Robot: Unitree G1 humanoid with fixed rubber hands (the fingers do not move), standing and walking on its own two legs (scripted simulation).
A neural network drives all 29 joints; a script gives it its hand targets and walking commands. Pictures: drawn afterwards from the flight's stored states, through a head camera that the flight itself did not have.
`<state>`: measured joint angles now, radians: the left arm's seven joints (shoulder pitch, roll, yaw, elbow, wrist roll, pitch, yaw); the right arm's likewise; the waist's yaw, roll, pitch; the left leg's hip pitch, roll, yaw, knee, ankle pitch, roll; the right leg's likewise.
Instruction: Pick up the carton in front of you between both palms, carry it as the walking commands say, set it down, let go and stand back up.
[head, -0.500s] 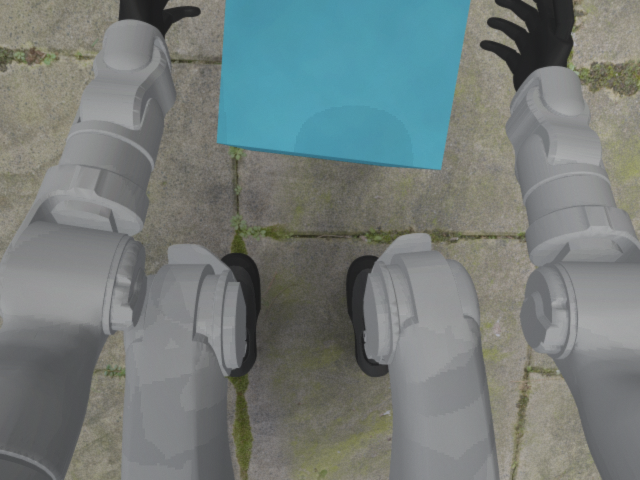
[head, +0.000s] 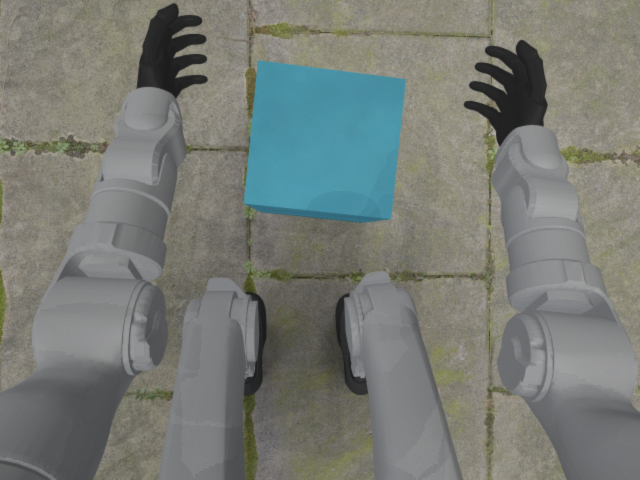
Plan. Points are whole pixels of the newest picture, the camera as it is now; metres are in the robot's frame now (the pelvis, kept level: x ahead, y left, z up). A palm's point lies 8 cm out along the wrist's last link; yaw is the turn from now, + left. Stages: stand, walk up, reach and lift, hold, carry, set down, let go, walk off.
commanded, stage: set down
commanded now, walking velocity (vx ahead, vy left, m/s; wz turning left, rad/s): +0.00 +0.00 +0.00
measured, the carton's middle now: (320, 157) +0.49 -0.04 -0.36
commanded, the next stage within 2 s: let go in 0.44 s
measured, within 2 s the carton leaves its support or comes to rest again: neither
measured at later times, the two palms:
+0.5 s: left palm (72, 14) +0.52 +0.15 +0.04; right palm out of the picture +0.47 -0.25 +0.05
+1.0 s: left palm out of the picture +0.38 +0.20 +0.15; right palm out of the picture +0.35 -0.25 +0.17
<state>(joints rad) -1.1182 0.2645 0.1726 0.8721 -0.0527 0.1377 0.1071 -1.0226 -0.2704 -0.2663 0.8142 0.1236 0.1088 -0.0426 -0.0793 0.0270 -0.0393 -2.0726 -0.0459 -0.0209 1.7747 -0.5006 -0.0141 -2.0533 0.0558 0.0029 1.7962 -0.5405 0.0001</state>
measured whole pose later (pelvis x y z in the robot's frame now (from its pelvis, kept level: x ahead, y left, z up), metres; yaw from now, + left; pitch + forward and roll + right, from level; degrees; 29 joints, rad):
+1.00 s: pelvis +0.10 -0.01 +0.25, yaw +0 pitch +25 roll +0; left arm -0.17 0.15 0.11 0.56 0.05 0.02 0.04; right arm -0.13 -0.21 -0.13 0.57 0.02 -0.01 0.09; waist -0.05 -0.02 -0.08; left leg -0.85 -0.03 -0.05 0.72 -0.30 -0.01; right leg -0.83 0.05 0.03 0.74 -0.33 -0.02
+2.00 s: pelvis +0.12 +0.01 +0.29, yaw +0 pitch -1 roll +0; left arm 0.23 0.33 0.05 0.68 0.04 0.02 0.02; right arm 0.18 -0.33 -0.05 0.67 -0.04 0.03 -0.01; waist 0.01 0.01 0.00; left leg -0.21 -0.03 -0.04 0.52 -0.30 0.01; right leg -0.18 0.04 0.04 0.50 -0.31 -0.01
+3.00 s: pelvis +0.11 +0.00 +0.30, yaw +0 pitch -2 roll +0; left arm 0.15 0.37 0.01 0.98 0.02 -0.01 0.01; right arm 0.14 -0.38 0.00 0.98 -0.02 -0.02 -0.02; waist 0.00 0.01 0.02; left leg -0.12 -0.03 -0.05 0.37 -0.21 0.01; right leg -0.09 0.03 0.04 0.36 -0.22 -0.01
